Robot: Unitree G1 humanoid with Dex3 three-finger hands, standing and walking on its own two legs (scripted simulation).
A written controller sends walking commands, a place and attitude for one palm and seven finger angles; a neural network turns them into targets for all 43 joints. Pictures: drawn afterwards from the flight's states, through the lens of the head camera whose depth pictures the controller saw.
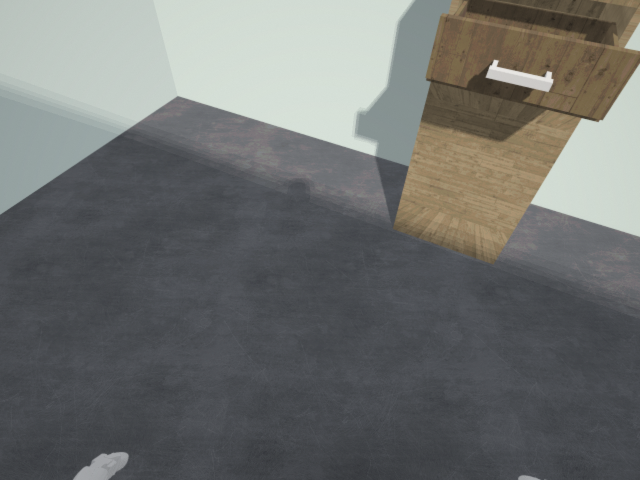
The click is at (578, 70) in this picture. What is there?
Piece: drawer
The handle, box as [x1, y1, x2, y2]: [486, 60, 552, 91]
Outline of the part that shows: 486,77 546,91 548,91 552,83 552,79 550,78 551,72 547,71 544,77 497,67 497,60 494,60 492,65 490,65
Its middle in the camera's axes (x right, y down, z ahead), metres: +0.41 -0.34 +0.80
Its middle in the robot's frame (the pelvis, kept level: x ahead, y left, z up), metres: +0.86 -0.37 +0.12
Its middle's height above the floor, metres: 0.88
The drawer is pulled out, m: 0.28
